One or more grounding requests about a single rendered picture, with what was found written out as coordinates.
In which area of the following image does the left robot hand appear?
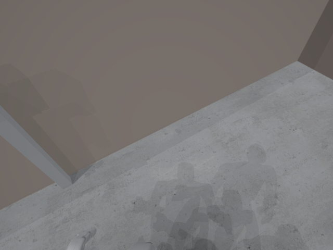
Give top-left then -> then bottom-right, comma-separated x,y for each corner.
66,228 -> 97,250

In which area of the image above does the panel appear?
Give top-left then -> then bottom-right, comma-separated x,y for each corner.
0,105 -> 72,189

